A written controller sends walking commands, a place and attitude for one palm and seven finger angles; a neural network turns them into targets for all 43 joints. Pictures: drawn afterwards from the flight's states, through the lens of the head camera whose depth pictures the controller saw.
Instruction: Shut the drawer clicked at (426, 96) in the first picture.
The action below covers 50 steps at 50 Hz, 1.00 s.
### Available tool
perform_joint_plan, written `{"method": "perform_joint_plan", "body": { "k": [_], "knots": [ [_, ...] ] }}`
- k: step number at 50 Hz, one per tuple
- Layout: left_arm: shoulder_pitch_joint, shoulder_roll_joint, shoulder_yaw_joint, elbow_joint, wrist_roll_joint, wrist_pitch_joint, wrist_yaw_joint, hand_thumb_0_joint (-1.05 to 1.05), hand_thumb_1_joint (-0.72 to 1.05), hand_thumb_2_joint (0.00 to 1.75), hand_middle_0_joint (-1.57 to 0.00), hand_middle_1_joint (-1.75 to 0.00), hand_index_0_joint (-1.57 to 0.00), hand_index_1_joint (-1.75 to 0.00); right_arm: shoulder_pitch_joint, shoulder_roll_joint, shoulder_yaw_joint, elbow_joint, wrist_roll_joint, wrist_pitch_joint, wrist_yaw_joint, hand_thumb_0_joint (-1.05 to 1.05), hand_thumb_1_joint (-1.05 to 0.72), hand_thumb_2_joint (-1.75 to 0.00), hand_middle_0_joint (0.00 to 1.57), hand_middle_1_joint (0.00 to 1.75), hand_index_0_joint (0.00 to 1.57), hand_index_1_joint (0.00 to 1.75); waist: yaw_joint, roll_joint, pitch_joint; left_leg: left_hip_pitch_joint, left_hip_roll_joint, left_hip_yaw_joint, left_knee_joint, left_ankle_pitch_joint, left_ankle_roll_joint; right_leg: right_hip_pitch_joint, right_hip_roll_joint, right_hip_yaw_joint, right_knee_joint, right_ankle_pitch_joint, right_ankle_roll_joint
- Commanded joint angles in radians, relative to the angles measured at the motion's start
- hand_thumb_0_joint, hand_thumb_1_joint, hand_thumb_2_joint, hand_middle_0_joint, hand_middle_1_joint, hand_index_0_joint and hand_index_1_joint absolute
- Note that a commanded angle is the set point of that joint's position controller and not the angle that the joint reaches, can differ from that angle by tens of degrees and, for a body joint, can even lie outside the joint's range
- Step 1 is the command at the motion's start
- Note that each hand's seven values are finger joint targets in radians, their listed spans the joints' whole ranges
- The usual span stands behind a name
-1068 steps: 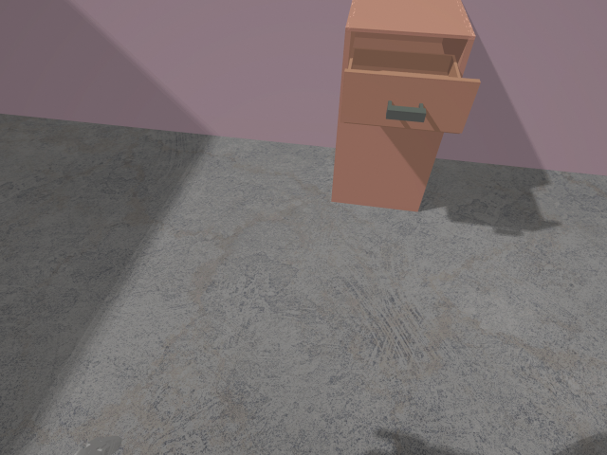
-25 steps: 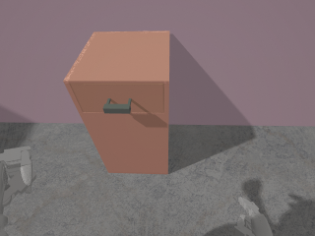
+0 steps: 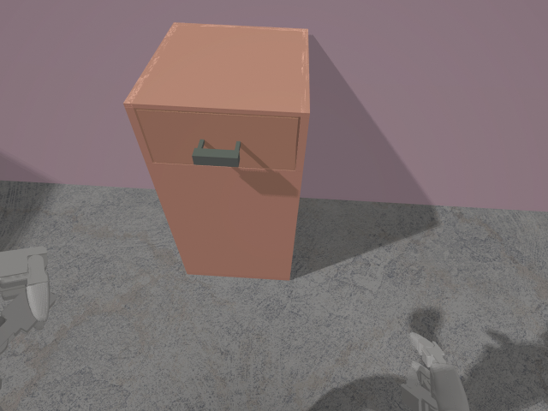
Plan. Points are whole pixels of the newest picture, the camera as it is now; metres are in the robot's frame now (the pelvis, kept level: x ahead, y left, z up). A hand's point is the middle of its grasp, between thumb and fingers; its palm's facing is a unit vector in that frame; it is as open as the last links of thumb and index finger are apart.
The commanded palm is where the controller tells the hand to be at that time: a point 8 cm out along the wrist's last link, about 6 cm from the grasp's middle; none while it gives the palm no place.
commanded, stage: step back with the hand held close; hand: left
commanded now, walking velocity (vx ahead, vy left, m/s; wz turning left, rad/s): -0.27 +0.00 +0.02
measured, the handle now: (218, 150) +0.67 +0.18 -0.05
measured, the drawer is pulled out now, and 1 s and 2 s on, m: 0.00 0.00 0.00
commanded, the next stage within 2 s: stop stepping back and stand still in 0.92 s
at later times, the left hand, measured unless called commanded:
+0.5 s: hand (45, 339) +0.15 +0.22 +0.17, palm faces +0.39 -0.79 -0.48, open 3.3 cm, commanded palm +0.08 +0.27 +0.19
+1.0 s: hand out of the picture +0.07 +0.17 +0.18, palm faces +0.21 -0.84 -0.50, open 3.3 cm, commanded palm -0.01 +0.23 +0.19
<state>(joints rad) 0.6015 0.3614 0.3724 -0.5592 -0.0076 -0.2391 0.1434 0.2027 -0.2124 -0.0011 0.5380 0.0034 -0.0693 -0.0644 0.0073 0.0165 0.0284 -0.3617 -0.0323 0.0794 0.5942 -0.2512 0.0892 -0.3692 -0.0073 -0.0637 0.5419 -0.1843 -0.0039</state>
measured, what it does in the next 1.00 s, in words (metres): walks backwards: right foot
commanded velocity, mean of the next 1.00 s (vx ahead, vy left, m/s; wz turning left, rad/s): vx -0.39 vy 0.00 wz -0.02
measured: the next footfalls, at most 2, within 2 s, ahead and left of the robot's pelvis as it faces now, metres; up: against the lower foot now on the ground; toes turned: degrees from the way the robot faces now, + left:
right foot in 0.94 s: -0.21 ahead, -0.13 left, +0.00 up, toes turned -3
left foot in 1.12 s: -0.15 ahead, +0.09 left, +0.00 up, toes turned +1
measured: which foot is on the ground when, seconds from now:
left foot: down 0.00-0.98, up 1.00-1.00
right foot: down 0.00-0.62, up 0.64-0.92, down 0.94-1.00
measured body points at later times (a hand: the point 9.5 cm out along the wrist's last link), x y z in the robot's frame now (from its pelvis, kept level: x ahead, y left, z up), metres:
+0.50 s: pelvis -0.04 -0.02 -0.01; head +0.00 +0.00 +0.44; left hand +0.13 +0.26 +0.20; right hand +0.15 -0.26 -0.08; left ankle +0.04 +0.06 -0.72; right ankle +0.04 -0.14 -0.73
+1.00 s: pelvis -0.16 -0.04 +0.00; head -0.09 -0.03 +0.45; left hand +0.05 +0.21 +0.21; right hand +0.03 -0.26 -0.08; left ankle -0.02 +0.07 -0.72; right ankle -0.24 -0.16 -0.73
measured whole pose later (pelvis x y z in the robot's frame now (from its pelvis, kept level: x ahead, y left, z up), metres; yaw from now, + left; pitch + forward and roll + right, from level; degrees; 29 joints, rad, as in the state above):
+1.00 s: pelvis -0.16 -0.04 +0.00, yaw -3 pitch +4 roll -3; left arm 0.58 0.45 0.40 -0.65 -0.05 -0.32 0.09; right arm 0.10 -0.14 0.01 0.62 -0.03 -0.11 -0.03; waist 0.00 0.00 0.05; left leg -0.55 0.09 0.04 0.51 -0.12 -0.01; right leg -0.18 0.05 -0.01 0.43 -0.34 0.00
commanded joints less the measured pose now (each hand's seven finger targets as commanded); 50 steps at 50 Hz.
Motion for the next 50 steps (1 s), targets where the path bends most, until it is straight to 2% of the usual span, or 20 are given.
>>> {"method": "perform_joint_plan", "body": {
  "k": [1, 7, 16, 20, 23, 24, 26, 28, 29, 30, 31, 32, 33, 35, 38, 43, 46, 48, 49, 50],
  "knots": [
    [-0.026, 0.17, 0.116, -0.232, -0.009, -0.07, 0.022, 0.0, 0.9, 0.9, -1.4, -1.6, -1.4, -1.6, -0.068, -0.141, -0.059, -0.151, -0.004, -0.066, -0.012, 0.0, -0.9, -0.9, 0.2, 0.3, 0.2, 0.3, -0.023, 0.008, -0.07, -0.235, 0.134, -0.225, -0.224, -0.315, 0.006, 0.223, -0.054, 0.199, -0.066, -0.095, -0.019],
    [-0.013, 0.185, 0.154, -0.256, 0.003, -0.082, 0.02, 0.0, 0.9, 0.9, -1.4, -1.6, -1.4, -1.6, -0.091, -0.146, -0.064, -0.156, -0.009, -0.073, -0.018, 0.0, -0.9, -0.9, 0.2, 0.3, 0.2, 0.3, -0.008, 0.122, -0.112, -0.383, 0.218, -0.297, -0.336, -0.254, 0.033, 0.421, 0.026, 0.117, 0.166, 0.153, 0.011],
    [-0.003, 0.177, 0.174, -0.27, 0.004, -0.109, -0.003, 0.0, 0.9, 0.9, -1.4, -1.6, -1.4, -1.6, -0.075, -0.151, -0.078, -0.137, -0.016, -0.081, -0.008, 0.0, -0.9, -0.9, 0.2, 0.3, 0.2, 0.3, -0.014, 0.102, -0.11, -0.397, 0.249, -0.278, -0.282, -0.21, 0.051, 0.382, 0.047, 0.157, 0.247, 0.102, 0.01],
    [-0.028, 0.193, 0.175, -0.261, -0.004, -0.116, -0.006, 0.0, 0.9, 0.9, -1.4, -1.6, -1.4, -1.6, -0.071, -0.14, -0.08, -0.123, -0.015, -0.069, -0.01, 0.0, -0.9, -0.9, 0.2, 0.3, 0.2, 0.3, -0.029, -0.005, -0.123, -0.316, 0.15, -0.213, -0.132, -0.222, 0.01, 0.273, -0.037, 0.303, 0.105, 0.247, -0.031],
    [-0.03, 0.21, 0.168, -0.249, -0.018, -0.114, 0.001, 0.0, 0.9, 0.9, -1.4, -1.6, -1.4, -1.6, -0.052, -0.115, -0.089, -0.112, -0.012, -0.047, 0.0, 0.0, -0.9, -0.9, 0.2, 0.3, 0.2, 0.3, -0.039, -0.151, -0.131, -0.133, 0.033, -0.139, 0.107, -0.218, -0.058, 0.032, -0.213, 0.492, -0.166, 0.028, -0.121],
    [-0.015, 0.218, 0.169, -0.244, -0.028, -0.114, 0.009, 0.0, 0.9, 0.9, -1.4, -1.6, -1.4, -1.6, -0.056, -0.099, -0.087, -0.106, -0.012, -0.038, 0.004, 0.0, -0.9, -0.9, 0.2, 0.3, 0.2, 0.3, -0.035, -0.179, -0.15, -0.056, 0.015, -0.12, 0.194, -0.16, -0.078, -0.03, -0.263, 0.499, -0.228, 0.012, -0.147],
    [0.01, 0.214, 0.167, -0.225, -0.032, -0.111, 0.02, 0.0, 0.9, 0.9, -1.4, -1.6, -1.4, -1.6, -0.068, -0.086, -0.082, -0.102, -0.009, -0.019, 0.006, 0.0, -0.9, -0.9, 0.2, 0.3, 0.2, 0.3, -0.033, -0.19, -0.173, -0.026, 0.016, -0.12, 0.249, -0.158, -0.083, -0.024, -0.272, 0.421, -0.23, 0.114, -0.155],
    [0.041, 0.22, 0.175, -0.229, -0.03, -0.109, 0.024, 0.0, 0.9, 0.9, -1.4, -1.6, -1.4, -1.6, -0.067, -0.089, -0.077, -0.093, -0.007, -0.012, 0.0, 0.0, -0.9, -0.9, 0.2, 0.3, 0.2, 0.3, -0.035, -0.14, -0.175, 0.017, 0.045, -0.131, 0.047, -0.112, -0.072, -0.01, -0.221, 0.335, -0.153, 0.187, -0.115],
    [0.054, 0.215, 0.169, -0.242, -0.026, -0.107, 0.023, 0.0, 0.9, 0.9, -1.4, -1.6, -1.4, -1.6, -0.075, -0.101, -0.074, -0.092, -0.009, -0.009, -0.005, 0.0, -0.9, -0.9, 0.2, 0.3, 0.2, 0.3, -0.037, -0.066, -0.164, 0.036, 0.071, -0.151, -0.105, -0.05, -0.049, -0.022, -0.145, 0.269, -0.087, 0.126, -0.066],
    [0.035, 0.218, 0.169, -0.277, -0.019, -0.116, 0.021, 0.0, 0.9, 0.9, -1.4, -1.6, -1.4, -1.6, -0.095, -0.123, -0.078, -0.104, -0.01, -0.019, -0.013, 0.0, -0.9, -0.9, 0.2, 0.3, 0.2, 0.3, -0.036, 0.076, -0.155, -0.03, 0.156, -0.236, -0.2, 0.009, -0.007, 0.02, -0.037, 0.188, 0.027, 0.081, -0.014],
    [0.034, 0.226, 0.188, -0.279, -0.002, -0.126, 0.017, 0.0, 0.9, 0.9, -1.4, -1.6, -1.4, -1.6, -0.106, -0.133, -0.085, -0.115, -0.009, -0.038, -0.017, 0.0, -0.9, -0.9, 0.2, 0.3, 0.2, 0.3, -0.033, 0.235, -0.181, -0.217, 0.286, -0.325, -0.31, -0.118, 0.05, 0.188, 0.049, 0.109, 0.237, 0.038, 0.021],
    [0.022, 0.215, 0.183, -0.303, 0.004, -0.13, 0.007, 0.0, 0.9, 0.9, -1.4, -1.6, -1.4, -1.6, -0.106, -0.129, -0.087, -0.125, -0.014, -0.06, -0.015, 0.0, -0.9, -0.9, 0.2, 0.3, 0.2, 0.3, -0.036, 0.315, -0.177, -0.351, 0.374, -0.417, -0.433, -0.305, 0.09, 0.265, 0.096, 0.104, 0.428, -0.141, 0.03],
    [-0.004, 0.221, 0.201, -0.309, 0.005, -0.123, 0.013, 0.0, 0.9, 0.9, -1.4, -1.6, -1.4, -1.6, -0.096, -0.127, -0.089, -0.119, -0.023, -0.076, -0.016, 0.0, -0.9, -0.9, 0.2, 0.3, 0.2, 0.3, -0.036, 0.272, -0.119, -0.421, 0.412, -0.459, -0.462, -0.366, 0.124, 0.228, 0.105, 0.138, 0.583, -0.197, 0.028],
    [0.004, 0.186, 0.169, -0.303, -0.018, -0.115, 0.02, 0.0, 0.9, 0.9, -1.4, -1.6, -1.4, -1.6, -0.068, -0.115, -0.092, -0.083, -0.024, -0.1, -0.01, 0.0, -0.9, -0.9, 0.2, 0.3, 0.2, 0.3, -0.022, 0.118, -0.097, -0.172, 0.365, -0.358, -0.341, -0.054, 0.099, 0.027, 0.078, 0.142, 0.511, -0.291, 0.017],
    [0.018, 0.144, 0.099, -0.303, -0.031, -0.127, 0.012, 0.0, 0.9, 0.9, -1.4, -1.6, -1.4, -1.6, -0.036, -0.108, -0.078, -0.03, -0.032, -0.136, 0.006, 0.0, -0.9, -0.9, 0.2, 0.3, 0.2, 0.3, -0.017, 0.16, -0.169, 0.153, 0.313, -0.277, -0.276, 0.29, 0.054, -0.052, 0.054, 0.079, 0.239, -0.356, 0.015],
    [-0.004, 0.173, 0.101, -0.28, -0.033, -0.123, -0.012, 0.0, 0.9, 0.9, -1.4, -1.6, -1.4, -1.6, -0.057, -0.114, -0.067, 0.007, -0.052, -0.142, 0.019, 0.0, -0.9, -0.9, 0.2, 0.3, 0.2, 0.3, 0.0, 0.224, -0.261, 0.32, 0.29, -0.225, -0.244, 0.492, 0.012, 0.059, 0.057, 0.04, -0.107, -0.207, 0.011],
    [0.018, 0.243, 0.166, -0.305, -0.056, -0.131, -0.033, 0.0, 0.9, 0.9, -1.4, -1.6, -1.4, -1.6, -0.101, -0.104, -0.063, -0.046, -0.038, -0.099, 0.02, 0.0, -0.9, -0.9, 0.2, 0.3, 0.2, 0.3, 0.009, 0.076, -0.242, 0.238, 0.187, -0.094, -0.16, 0.273, -0.064, 0.116, -0.014, 0.061, -0.272, 0.024, -0.007],
    [0.067, 0.269, 0.203, -0.259, -0.07, -0.131, -0.026, 0.0, 0.9, 0.9, -1.4, -1.6, -1.4, -1.6, -0.112, -0.061, -0.045, -0.08, -0.021, -0.07, 0.015, 0.0, -0.9, -0.9, 0.2, 0.3, 0.2, 0.3, -0.002, -0.166, -0.225, 0.196, 0.068, 0.015, 0.035, 0.035, -0.112, 0.007, -0.206, 0.177, -0.286, 0.285, -0.046],
    [0.081, 0.254, 0.186, -0.245, -0.073, -0.119, -0.025, 0.0, 0.9, 0.9, -1.4, -1.6, -1.4, -1.6, -0.121, -0.079, -0.061, -0.091, 0.003, -0.067, 0.009, 0.0, -0.9, -0.9, 0.2, 0.3, 0.2, 0.3, 0.006, -0.29, -0.205, 0.09, 0.011, -0.018, 0.201, -0.074, -0.112, 0.007, -0.245, 0.199, -0.267, 0.378, -0.058],
    [0.083, 0.266, 0.207, -0.233, -0.066, -0.1, -0.015, 0.0, 0.9, 0.9, -1.4, -1.6, -1.4, -1.6, -0.145, -0.071, -0.053, -0.099, 0.01, -0.057, 0.003, 0.0, -0.9, -0.9, 0.2, 0.3, 0.2, 0.3, 0.01, -0.274, -0.203, -0.052, 0.025, -0.057, 0.277, -0.145, -0.101, 0.083, -0.281, 0.223, -0.206, 0.55, -0.092]
  ]
}}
